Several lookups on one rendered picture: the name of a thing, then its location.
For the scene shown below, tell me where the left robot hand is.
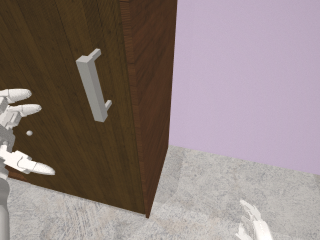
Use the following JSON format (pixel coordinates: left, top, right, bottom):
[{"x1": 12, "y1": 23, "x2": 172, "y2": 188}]
[{"x1": 0, "y1": 88, "x2": 56, "y2": 175}]

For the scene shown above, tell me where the left robot forearm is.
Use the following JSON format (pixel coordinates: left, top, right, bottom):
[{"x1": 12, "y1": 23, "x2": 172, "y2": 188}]
[{"x1": 0, "y1": 166, "x2": 10, "y2": 240}]

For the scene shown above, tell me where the right robot hand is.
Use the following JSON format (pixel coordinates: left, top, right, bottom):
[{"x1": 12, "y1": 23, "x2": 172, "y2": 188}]
[{"x1": 235, "y1": 199, "x2": 274, "y2": 240}]

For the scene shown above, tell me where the wardrobe door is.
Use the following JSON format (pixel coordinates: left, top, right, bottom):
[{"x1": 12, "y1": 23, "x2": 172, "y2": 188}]
[
  {"x1": 4, "y1": 164, "x2": 21, "y2": 174},
  {"x1": 0, "y1": 0, "x2": 145, "y2": 215}
]

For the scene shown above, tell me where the handle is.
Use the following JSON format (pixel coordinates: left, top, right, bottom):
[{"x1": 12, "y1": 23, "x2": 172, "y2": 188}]
[{"x1": 76, "y1": 48, "x2": 112, "y2": 122}]

